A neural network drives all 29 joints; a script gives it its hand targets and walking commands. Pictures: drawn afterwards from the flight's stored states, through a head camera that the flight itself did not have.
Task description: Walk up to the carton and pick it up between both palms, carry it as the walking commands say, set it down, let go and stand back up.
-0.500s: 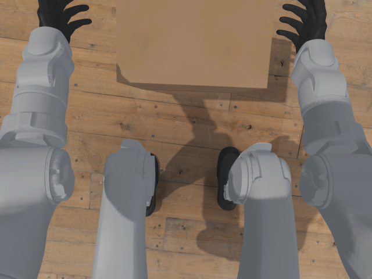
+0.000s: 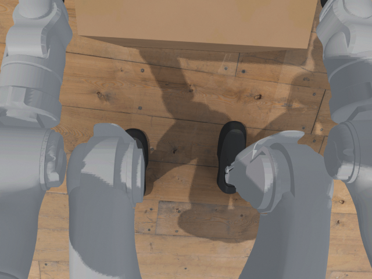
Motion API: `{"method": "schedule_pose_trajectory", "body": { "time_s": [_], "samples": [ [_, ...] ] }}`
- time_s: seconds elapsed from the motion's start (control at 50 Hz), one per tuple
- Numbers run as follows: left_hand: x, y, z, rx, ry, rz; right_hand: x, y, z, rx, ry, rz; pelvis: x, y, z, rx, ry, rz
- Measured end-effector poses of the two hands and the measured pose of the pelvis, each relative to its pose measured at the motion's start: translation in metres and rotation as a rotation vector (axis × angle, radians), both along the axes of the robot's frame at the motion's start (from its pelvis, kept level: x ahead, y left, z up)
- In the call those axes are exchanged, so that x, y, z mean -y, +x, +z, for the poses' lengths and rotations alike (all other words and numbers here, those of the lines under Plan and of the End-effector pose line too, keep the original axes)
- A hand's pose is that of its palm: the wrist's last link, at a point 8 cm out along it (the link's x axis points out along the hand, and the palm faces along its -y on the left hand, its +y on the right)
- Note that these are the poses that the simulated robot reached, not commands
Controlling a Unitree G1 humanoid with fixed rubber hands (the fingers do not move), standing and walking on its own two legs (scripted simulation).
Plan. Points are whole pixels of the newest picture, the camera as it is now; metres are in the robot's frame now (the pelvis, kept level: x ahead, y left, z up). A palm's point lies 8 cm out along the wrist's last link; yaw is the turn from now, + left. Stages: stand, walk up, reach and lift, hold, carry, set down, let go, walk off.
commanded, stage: reach and lift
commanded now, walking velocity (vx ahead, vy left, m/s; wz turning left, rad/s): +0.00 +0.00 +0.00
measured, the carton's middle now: out of the picture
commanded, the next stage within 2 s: none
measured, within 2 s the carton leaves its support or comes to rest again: leaves its support in 1.50 s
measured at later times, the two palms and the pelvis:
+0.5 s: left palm out of the picture +0.53 +0.20 -0.17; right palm out of the picture +0.53 -0.18 -0.17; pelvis +0.00 +0.00 +0.01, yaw +0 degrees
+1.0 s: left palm out of the picture +0.53 +0.19 -0.18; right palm out of the picture +0.53 -0.18 -0.18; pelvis -0.01 +0.00 +0.01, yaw +0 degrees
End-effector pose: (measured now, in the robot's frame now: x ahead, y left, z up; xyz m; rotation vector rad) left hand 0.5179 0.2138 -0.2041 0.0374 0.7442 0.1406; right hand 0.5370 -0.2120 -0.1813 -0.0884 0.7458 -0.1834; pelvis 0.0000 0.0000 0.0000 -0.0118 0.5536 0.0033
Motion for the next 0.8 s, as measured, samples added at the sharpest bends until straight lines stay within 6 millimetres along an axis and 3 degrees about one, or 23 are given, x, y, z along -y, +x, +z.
{"method": "schedule_pose_trajectory", "body": {
  "time_s": [0.14, 0.28, 0.36, 0.54, 0.8],
  "samples": [
    [-0.004, 0.013, 0.035, 0.048, 0.024, 0.012, -0.005, 0.000, 0.016, 0.028, 0.018, -0.005, 0.002, 0.000, 0.003, 0.031, 0.000, -0.002],
    [-0.011, 0.013, 0.055, 0.012, 0.035, 0.024, -0.021, -0.014, 0.012, -0.035, 0.046, 0.020, 0.001, 0.002, 0.006, -0.029, 0.005, 0.001],
    [-0.005, 0.013, 0.052, 0.001, 0.015, 0.024, -0.025, -0.012, 0.015, -0.014, 0.044, 0.021, 0.000, 0.000, 0.006, -0.051, 0.004, 0.001],
    [0.024, 0.009, 0.024, 0.005, -0.028, -0.012, -0.027, -0.008, 0.008, -0.015, 0.025, 0.028, 0.000, -0.005, 0.007, -0.043, 0.000, -0.001],
    [0.022, 0.008, 0.021, 0.001, 0.004, -0.033, -0.031, -0.003, 0.005, -0.013, 0.029, 0.049, 0.001, -0.005, 0.012, 0.009, -0.001, -0.001]
  ]
}}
